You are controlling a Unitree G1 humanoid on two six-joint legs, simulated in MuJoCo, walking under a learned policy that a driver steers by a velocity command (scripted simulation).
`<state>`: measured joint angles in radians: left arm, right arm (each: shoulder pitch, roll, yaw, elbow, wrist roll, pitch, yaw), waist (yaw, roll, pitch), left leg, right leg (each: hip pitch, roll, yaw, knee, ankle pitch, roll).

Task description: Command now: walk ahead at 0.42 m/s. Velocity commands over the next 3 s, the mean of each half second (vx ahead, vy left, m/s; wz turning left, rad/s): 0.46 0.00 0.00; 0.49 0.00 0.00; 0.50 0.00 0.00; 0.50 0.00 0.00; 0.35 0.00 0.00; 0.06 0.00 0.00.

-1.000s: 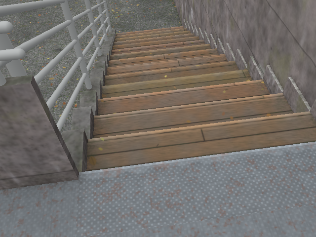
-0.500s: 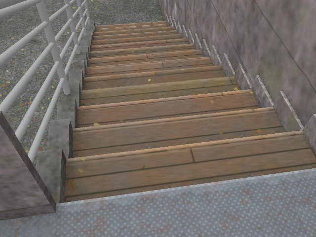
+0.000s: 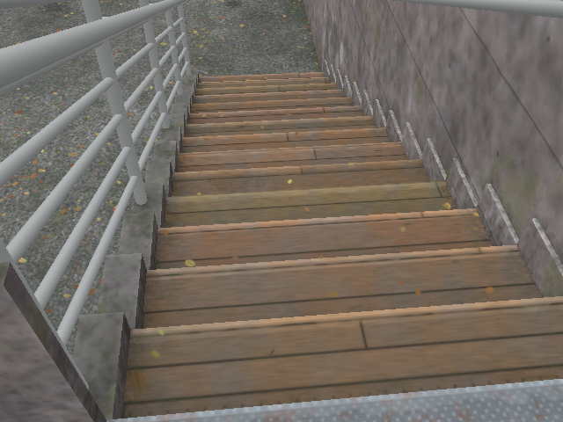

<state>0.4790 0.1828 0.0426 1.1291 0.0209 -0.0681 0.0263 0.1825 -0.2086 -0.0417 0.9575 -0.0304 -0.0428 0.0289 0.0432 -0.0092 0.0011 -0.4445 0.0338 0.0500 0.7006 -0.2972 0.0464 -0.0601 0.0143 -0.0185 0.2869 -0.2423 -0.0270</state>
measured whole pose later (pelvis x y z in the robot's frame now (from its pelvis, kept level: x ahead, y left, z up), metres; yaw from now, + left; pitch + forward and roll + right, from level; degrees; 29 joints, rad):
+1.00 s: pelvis +0.46 +0.01 +0.00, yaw +0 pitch +0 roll +0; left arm 0.54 0.21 0.03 1.04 0.00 -0.10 0.00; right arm 0.16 -0.23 -0.08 0.92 -0.03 0.04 0.02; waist 0.04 0.04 0.00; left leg -0.67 0.09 -0.08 0.83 0.09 0.05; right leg -0.01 0.12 -0.08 0.24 -0.24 -0.13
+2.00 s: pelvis +1.04 +0.00 -0.32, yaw +1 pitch -1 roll +0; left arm 0.31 0.18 0.04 1.01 0.02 -0.07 -0.01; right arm 0.29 -0.22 -0.06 1.00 -0.05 -0.01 -0.03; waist -0.01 0.04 0.04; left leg -0.63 0.05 -0.06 1.42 -0.37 0.05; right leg -0.33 0.05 -0.10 0.64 -0.30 -0.09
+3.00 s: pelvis +1.32 +0.04 -0.46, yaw +1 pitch -2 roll +0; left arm 0.23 0.17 -0.02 1.04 0.00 0.02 0.01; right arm 0.32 -0.18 0.03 1.04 -0.02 0.02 0.00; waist -0.01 0.02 0.01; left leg -0.20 0.00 0.08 0.43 -0.20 0.03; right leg -0.23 0.03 -0.01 0.45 -0.19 -0.04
